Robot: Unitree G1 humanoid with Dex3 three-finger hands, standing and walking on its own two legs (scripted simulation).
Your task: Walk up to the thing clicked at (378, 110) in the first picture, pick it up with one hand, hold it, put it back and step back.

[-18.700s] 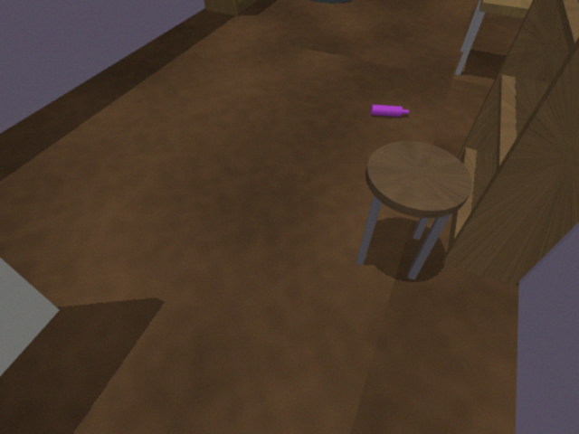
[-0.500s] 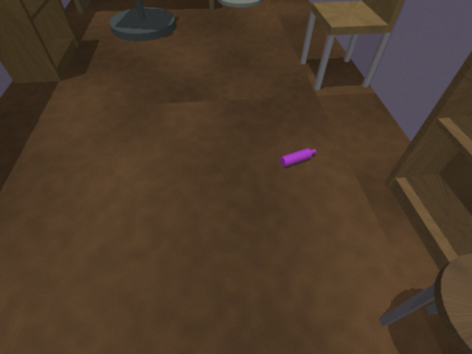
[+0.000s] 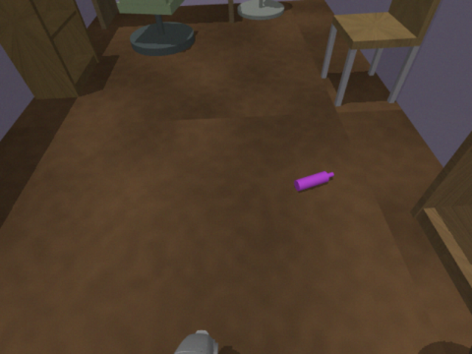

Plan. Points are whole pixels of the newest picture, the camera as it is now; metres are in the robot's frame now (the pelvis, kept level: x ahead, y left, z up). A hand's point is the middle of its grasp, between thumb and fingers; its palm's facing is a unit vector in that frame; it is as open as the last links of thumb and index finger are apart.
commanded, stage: walk up
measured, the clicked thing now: (315, 179) +1.10 -0.37 -0.74
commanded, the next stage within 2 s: none
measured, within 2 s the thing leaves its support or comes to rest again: neither
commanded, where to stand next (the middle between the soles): +1.17 +0.04 m, yaw +0 degrees
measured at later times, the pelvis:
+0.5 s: pelvis +0.28 +0.01 -0.01, yaw -1 degrees
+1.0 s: pelvis +0.53 +0.02 -0.02, yaw +1 degrees
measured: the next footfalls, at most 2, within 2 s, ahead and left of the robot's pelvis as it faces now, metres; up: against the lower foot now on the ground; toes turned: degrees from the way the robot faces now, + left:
left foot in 0.14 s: +0.27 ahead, +0.15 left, +0.00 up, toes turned +6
right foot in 0.56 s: +0.47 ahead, -0.14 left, +0.00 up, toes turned -5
